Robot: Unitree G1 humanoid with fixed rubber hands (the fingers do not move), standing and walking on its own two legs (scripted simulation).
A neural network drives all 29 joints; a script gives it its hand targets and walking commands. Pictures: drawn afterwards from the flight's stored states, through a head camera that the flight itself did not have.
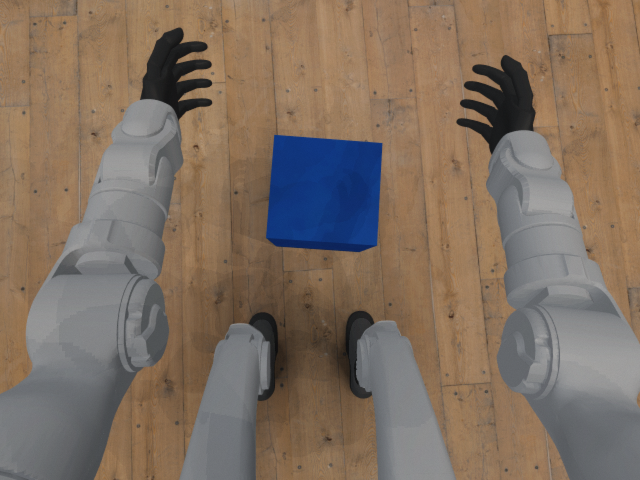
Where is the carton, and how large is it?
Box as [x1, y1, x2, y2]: [266, 135, 381, 251]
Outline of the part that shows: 274,135 266,237 277,246 360,251 376,245 381,143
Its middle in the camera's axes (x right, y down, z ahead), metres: +0.01 -0.08 +0.86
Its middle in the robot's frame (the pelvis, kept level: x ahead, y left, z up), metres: +0.49 -0.03 -0.51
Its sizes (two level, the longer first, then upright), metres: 0.210 0.200 0.250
